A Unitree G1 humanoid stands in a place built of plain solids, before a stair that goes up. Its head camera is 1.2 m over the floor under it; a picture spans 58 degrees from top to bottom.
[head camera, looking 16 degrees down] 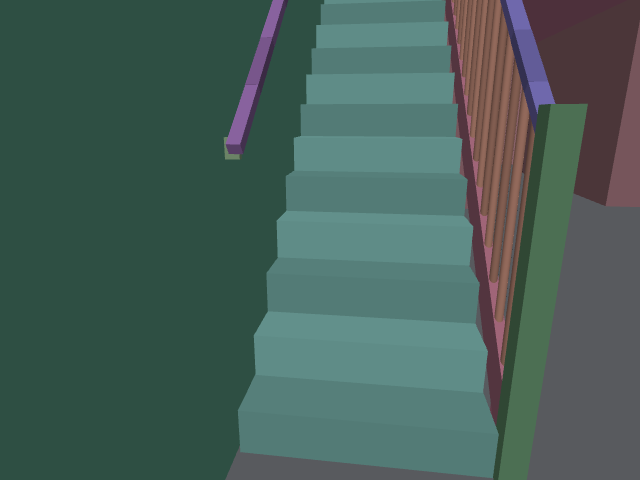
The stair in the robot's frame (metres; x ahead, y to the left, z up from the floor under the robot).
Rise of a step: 0.18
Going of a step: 0.22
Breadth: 0.90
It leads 8 degrees to the right of straight ahead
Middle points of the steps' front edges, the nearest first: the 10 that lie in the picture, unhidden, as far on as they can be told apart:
1.27 -0.15 0.18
1.49 -0.18 0.36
1.71 -0.21 0.54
1.93 -0.24 0.72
2.16 -0.27 0.91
2.38 -0.30 1.09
2.60 -0.33 1.27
2.82 -0.36 1.45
3.04 -0.39 1.63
3.26 -0.42 1.81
